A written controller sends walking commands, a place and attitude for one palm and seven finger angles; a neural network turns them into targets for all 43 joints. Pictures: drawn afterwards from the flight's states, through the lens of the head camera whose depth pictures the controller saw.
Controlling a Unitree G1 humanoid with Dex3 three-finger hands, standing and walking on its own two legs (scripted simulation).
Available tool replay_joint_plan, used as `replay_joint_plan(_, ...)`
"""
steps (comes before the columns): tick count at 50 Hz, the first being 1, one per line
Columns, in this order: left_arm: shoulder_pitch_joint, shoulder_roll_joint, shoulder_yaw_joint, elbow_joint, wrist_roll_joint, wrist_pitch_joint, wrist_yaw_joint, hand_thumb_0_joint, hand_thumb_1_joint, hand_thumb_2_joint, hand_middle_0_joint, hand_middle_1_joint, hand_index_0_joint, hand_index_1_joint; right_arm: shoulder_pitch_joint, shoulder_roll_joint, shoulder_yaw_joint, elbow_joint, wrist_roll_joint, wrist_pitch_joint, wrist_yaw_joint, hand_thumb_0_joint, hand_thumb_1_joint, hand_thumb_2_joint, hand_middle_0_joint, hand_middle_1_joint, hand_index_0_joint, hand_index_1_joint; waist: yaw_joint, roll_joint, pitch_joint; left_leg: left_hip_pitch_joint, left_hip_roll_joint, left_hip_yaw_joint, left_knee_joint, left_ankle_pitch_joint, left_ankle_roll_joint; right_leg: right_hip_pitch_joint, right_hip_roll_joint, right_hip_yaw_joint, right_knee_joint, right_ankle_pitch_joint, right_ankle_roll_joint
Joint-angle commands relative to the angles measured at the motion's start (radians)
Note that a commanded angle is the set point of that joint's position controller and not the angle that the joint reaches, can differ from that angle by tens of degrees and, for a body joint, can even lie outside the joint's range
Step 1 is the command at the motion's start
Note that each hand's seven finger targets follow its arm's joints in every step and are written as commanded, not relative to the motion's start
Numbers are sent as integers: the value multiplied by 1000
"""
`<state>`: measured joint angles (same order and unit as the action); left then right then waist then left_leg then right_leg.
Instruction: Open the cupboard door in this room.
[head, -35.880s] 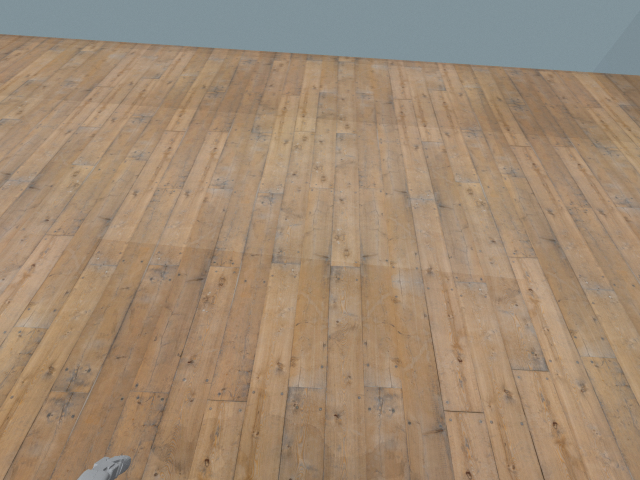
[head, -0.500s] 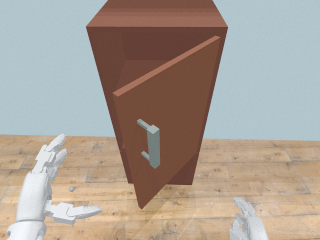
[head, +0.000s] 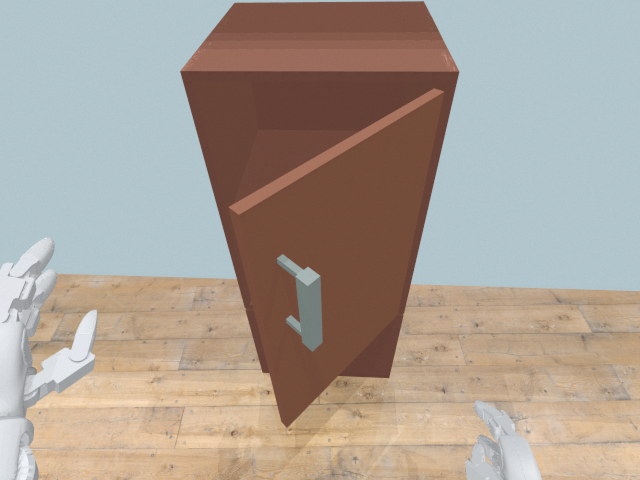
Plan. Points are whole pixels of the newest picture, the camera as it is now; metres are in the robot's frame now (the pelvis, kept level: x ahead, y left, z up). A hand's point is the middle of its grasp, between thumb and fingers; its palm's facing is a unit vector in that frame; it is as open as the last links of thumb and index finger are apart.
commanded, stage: draw the hand back to the body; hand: left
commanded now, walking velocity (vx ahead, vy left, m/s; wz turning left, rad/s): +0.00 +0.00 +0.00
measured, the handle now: (299, 304) +0.33 +0.07 +0.05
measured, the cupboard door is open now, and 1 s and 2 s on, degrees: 49 49 49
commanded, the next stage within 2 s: step back with the hand held close in 0.38 s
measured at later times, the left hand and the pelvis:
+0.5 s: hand (84, 351) +0.18 +0.25 +0.15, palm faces +0.46 -0.80 -0.39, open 7.4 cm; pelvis -0.01 -0.01 +0.00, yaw +0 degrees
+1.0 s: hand (38, 393) +0.14 +0.27 +0.16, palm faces +0.37 -0.78 -0.50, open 7.4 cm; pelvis -0.06 +0.01 -0.01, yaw +0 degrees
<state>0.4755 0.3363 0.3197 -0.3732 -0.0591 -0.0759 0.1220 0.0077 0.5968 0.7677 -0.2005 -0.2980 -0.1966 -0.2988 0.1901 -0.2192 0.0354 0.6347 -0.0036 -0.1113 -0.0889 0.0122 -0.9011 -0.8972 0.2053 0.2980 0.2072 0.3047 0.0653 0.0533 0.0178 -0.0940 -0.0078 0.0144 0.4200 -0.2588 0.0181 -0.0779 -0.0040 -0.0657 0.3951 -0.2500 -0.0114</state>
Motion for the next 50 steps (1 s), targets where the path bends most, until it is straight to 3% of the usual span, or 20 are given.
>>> replay_joint_plan(1,-89,177,136,-187,1,-69,21,0,900,900,-200,-300,-200,-300,-133,-101,-42,-151,2,-48,-3,0,-900,-900,200,300,200,300,3,25,-63,-1,18,-23,-63,294,-2,28,-4,23,-62,239,-11)
replay_joint_plan(3,-84,143,99,-177,-1,-65,15,0,900,900,-200,-300,-200,-300,-131,-103,-44,-151,4,-43,2,0,-900,-900,200,300,200,300,-5,15,-46,3,21,-21,-67,291,1,16,-4,23,-65,237,-7)
replay_joint_plan(7,-88,148,98,-180,-2,-65,12,0,900,900,-200,-300,-200,-300,-135,-108,-53,-154,3,-36,5,0,-900,-900,200,300,200,300,-3,-30,-78,17,20,-19,-65,303,7,34,-5,26,-67,261,-3)
replay_joint_plan(14,-110,192,134,-225,1,-76,20,0,900,900,-200,-300,-200,-300,-146,-97,-47,-151,2,-43,-2,0,-900,-900,200,300,200,300,4,33,-84,24,10,-18,-70,273,4,37,-6,31,-80,236,-6)
replay_joint_plan(17,-101,177,125,-199,-3,-74,18,0,900,900,-200,-300,-200,-300,-151,-95,-45,-149,3,-43,-2,0,-900,-900,200,300,200,300,2,11,-42,11,12,-22,-79,244,4,20,-4,29,-93,205,-5)
replay_joint_plan(19,-100,175,126,-202,-2,-78,16,0,900,900,-200,-300,-200,-300,-145,-96,-49,-146,3,-46,-2,0,-900,-900,200,300,200,300,0,31,-57,21,12,-15,-77,252,5,24,-4,31,-92,215,-4)
replay_joint_plan(24,-91,163,115,-182,-2,-79,12,0,900,900,-200,-300,-200,-300,-146,-97,-52,-142,3,-45,1,0,-900,-900,200,300,200,300,-1,5,-48,24,12,-12,-79,244,7,17,-2,32,-100,208,0)
replay_joint_plan(25,-208,208,131,-311,-1,-95,16,0,900,900,-200,-300,-200,-300,-159,-102,-52,-154,6,-55,1,0,-900,-900,200,300,200,300,-2,40,-106,48,9,-16,-71,249,8,33,-5,40,-98,216,0)
replay_joint_plan(26,-349,384,306,-337,12,-141,32,0,900,900,-200,-300,-200,-300,-130,-101,-31,-189,21,-34,1,0,-900,-900,200,300,200,300,-36,75,26,-56,26,-44,-51,184,20,-61,-52,81,-133,239,1)
replay_joint_plan(27,-158,250,211,-215,0,-134,13,0,900,900,-200,-300,-200,-300,-126,-103,-51,-164,12,-21,-2,0,-900,-900,200,300,200,300,-41,-41,3,-67,36,-61,-15,189,21,-80,-73,77,-133,232,3)
replay_joint_plan(28,-53,215,182,-174,2,-118,6,0,900,900,-200,-300,-200,-300,-131,-109,-58,-170,9,-7,4,0,-900,-900,200,300,200,300,-38,-94,-7,-49,34,-50,1,207,22,-98,-77,79,-136,250,5)
replay_joint_plan(29,-23,186,154,-167,2,-108,-1,0,900,900,-200,-300,-200,-300,-127,-118,-62,-180,10,7,9,0,-900,-900,200,300,200,300,-45,-106,-17,-50,34,-47,10,220,19,-101,-81,69,-129,256,6)
replay_joint_plan(31,25,173,146,-193,0,-113,-3,0,900,900,-200,-300,-200,-300,-129,-123,-70,-189,11,25,10,0,-900,-900,200,300,200,300,-48,-43,-66,-64,38,-42,13,254,17,-82,-90,59,-101,283,6)
replay_joint_plan(32,54,182,156,-196,-1,-113,-1,0,900,900,-200,-300,-200,-300,-126,-125,-73,-192,10,35,10,0,-900,-900,200,300,200,300,-49,-17,-90,-67,45,-37,15,279,14,-77,-90,64,-85,300,6)
replay_joint_plan(34,66,200,167,-241,-3,-114,4,0,900,900,-200,-300,-200,-300,-120,-131,-81,-202,16,50,8,0,-900,-900,200,300,200,300,-54,-21,-139,-67,53,-40,17,310,11,-67,-86,57,-60,318,10)
replay_joint_plan(40,71,264,222,-339,-4,-126,29,0,900,900,-200,-300,-200,-300,-112,-123,-91,-231,24,65,-7,0,-900,-900,200,300,200,300,-56,-69,-188,-108,61,-46,43,325,7,-63,-89,64,-7,350,10)
replay_joint_plan(43,82,273,232,-372,-1,-134,39,0,900,900,-200,-300,-200,-300,-110,-128,-92,-236,23,59,-14,0,-900,-900,200,300,200,300,-55,1,-190,-138,80,-70,20,329,11,-63,-74,61,31,317,12)
replay_joint_plan(46,95,265,232,-384,2,-140,44,0,900,900,-200,-300,-200,-300,-108,-137,-92,-239,20,53,-14,0,-900,-900,200,300,200,300,-53,54,-175,-221,100,-108,-26,269,21,-35,-50,54,67,245,17)
replay_joint_plan(50,106,247,235,-351,14,-153,47,0,900,900,-200,-300,-200,-300,-104,-142,-91,-243,17,40,-9,0,-900,-900,200,300,200,300,-54,70,-120,-417,137,-143,-96,-9,48,20,-29,71,135,126,18)
